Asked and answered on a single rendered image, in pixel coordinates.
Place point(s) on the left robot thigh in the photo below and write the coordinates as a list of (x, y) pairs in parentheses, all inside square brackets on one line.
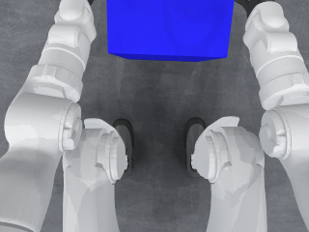
[(89, 191)]

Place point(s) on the robot right forearm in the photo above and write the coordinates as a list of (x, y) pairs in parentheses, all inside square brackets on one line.
[(277, 62)]

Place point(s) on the robot right upper arm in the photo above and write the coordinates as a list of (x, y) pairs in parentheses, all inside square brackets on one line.
[(284, 134)]

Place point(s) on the robot left upper arm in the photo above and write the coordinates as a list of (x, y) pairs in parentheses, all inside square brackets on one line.
[(40, 128)]

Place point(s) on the carton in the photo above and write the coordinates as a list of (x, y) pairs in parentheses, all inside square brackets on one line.
[(169, 30)]

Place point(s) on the robot right shin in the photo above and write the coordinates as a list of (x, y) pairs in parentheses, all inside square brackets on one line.
[(228, 121)]

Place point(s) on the robot left forearm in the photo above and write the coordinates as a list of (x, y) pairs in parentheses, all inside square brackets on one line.
[(64, 56)]

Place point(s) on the right robot hand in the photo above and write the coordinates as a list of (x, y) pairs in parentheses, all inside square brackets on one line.
[(249, 5)]

